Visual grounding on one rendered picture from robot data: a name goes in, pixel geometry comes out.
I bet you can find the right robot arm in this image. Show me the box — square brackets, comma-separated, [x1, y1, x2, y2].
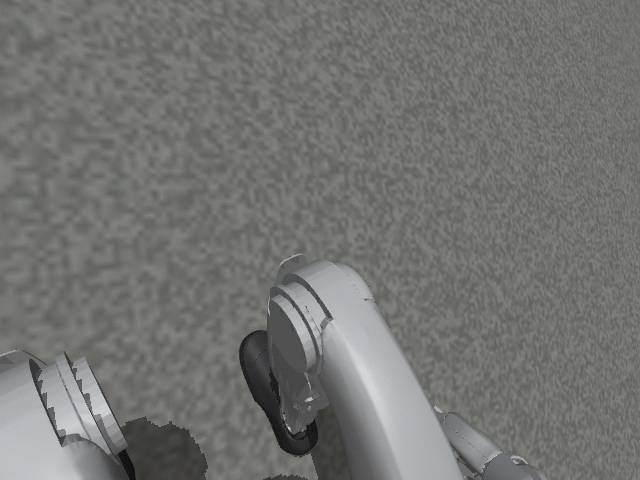
[482, 452, 549, 480]

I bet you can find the left robot foot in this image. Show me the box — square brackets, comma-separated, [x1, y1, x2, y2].
[118, 449, 136, 480]

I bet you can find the right robot hand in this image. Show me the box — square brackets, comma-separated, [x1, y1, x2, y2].
[431, 403, 504, 480]

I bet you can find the right robot foot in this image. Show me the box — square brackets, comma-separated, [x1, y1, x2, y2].
[239, 330, 318, 455]

